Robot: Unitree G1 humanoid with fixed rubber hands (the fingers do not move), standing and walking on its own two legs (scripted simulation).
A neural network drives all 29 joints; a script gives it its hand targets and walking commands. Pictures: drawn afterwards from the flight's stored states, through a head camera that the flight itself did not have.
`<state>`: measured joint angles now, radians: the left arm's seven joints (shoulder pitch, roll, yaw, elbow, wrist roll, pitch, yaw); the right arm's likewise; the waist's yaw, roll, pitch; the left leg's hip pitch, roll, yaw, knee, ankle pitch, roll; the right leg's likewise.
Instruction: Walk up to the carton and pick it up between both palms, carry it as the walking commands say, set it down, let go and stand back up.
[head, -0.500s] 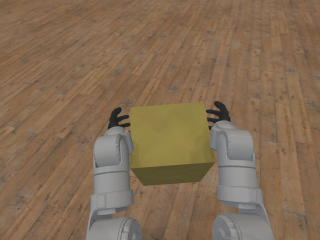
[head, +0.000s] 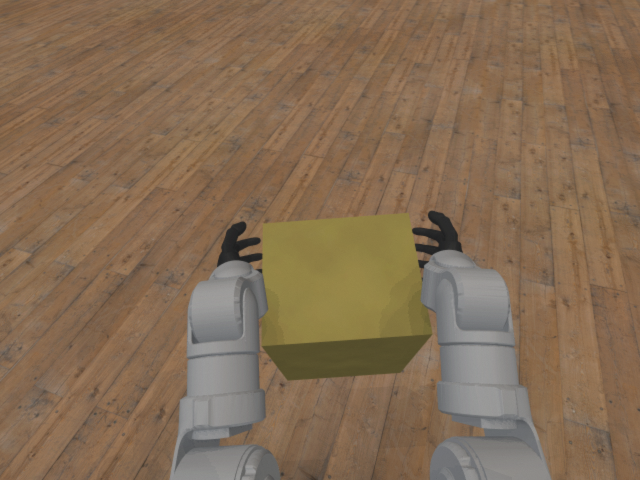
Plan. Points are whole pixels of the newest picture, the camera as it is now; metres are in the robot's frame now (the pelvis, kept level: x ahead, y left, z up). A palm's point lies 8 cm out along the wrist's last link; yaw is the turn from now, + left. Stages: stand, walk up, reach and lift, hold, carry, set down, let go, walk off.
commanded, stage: carry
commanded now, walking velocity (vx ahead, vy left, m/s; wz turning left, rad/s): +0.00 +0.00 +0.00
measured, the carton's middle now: (340, 307) +0.34 +0.00 +0.01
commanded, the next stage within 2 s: hold in 1.46 s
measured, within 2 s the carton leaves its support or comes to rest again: neither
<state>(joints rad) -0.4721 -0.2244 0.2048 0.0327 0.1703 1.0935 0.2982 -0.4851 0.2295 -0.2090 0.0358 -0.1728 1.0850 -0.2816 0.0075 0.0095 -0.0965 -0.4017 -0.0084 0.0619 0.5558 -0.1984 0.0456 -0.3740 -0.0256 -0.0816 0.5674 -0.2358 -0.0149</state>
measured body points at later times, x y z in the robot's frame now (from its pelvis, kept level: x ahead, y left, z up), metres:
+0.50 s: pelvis +0.00 +0.00 +0.00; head -0.02 +0.00 +0.45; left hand +0.32 +0.13 +0.10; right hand +0.33 -0.13 +0.11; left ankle +0.06 +0.09 -0.73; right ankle +0.04 -0.11 -0.73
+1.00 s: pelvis +0.01 +0.00 +0.00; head -0.02 +0.00 +0.45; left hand +0.32 +0.13 +0.10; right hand +0.32 -0.13 +0.11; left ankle +0.06 +0.09 -0.73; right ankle +0.04 -0.11 -0.73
